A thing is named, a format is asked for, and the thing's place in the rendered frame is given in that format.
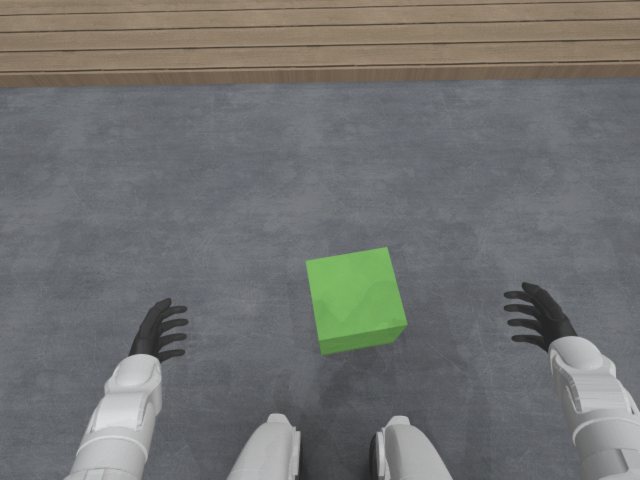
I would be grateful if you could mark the robot left thigh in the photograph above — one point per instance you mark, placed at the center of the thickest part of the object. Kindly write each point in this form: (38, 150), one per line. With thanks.
(271, 453)

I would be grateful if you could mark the robot right hand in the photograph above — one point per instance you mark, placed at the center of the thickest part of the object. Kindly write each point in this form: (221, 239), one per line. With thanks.
(551, 322)

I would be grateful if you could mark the robot thigh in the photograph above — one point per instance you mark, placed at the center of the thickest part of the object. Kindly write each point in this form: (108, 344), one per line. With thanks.
(404, 453)
(271, 453)

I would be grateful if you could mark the robot right thigh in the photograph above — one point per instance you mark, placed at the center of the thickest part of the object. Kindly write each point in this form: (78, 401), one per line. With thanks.
(404, 453)

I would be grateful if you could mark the robot left forearm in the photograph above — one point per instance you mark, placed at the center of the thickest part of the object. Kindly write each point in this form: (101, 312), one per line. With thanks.
(116, 442)

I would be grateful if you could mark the carton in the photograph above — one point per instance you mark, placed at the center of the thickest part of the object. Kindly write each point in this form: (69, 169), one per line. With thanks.
(356, 300)

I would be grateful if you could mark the robot left hand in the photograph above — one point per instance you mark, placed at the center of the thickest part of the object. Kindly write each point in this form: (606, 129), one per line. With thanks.
(148, 340)

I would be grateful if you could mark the robot right forearm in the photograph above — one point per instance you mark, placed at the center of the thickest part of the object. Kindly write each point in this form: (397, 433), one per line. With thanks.
(602, 417)

